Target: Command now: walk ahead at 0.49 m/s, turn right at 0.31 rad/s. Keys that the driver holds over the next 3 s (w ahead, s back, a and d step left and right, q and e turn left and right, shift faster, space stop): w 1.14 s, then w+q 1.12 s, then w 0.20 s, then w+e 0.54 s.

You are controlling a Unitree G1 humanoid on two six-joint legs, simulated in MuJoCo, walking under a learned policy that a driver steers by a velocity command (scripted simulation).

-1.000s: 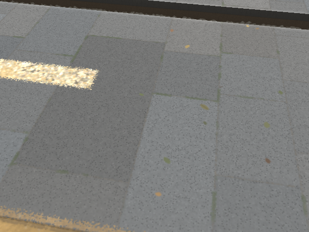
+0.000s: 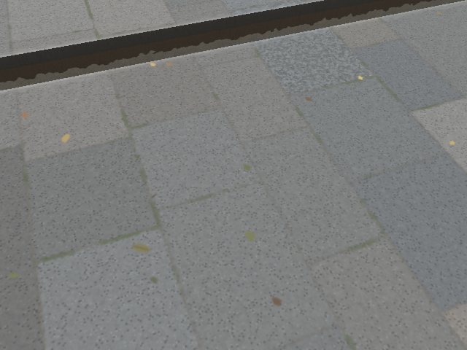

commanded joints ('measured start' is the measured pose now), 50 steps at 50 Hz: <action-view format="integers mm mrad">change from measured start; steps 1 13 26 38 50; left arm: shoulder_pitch -5 35 157 243 115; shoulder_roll -5 46 30 90 -28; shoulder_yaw -14 -14 -10 -6 -19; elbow -58 -17 122 224 164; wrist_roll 1 15 -39 -19 -8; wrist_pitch -4 -50 -81 -69 -18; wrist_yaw -12 14 35 58 14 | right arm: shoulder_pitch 20 172 -96 -242 18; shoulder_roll -73 -130 -35 -70 -68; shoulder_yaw -7 -4 -1 -2 -11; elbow -25 89 -18 -66 105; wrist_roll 2 16 -16 -6 15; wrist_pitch -24 28 74 49 -1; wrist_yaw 9 -8 31 13 0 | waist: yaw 34 106 10 2 61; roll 116 100 -7 -16 104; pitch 26 -113 50 41 28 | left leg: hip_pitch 24 107 -499 -256 3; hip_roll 269 224 159 37 241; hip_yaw -201 -40 -100 -22 -248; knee -217 261 629 211 -213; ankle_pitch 182 642 66 29 186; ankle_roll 136 67 -44 59 146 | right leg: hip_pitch -94 494 483 687 36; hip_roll -34 42 -178 -214 -95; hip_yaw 23 -149 38 -47 -59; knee -98 -626 -973 -757 2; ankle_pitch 102 82 355 789 52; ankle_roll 14 -82 -148 -94 15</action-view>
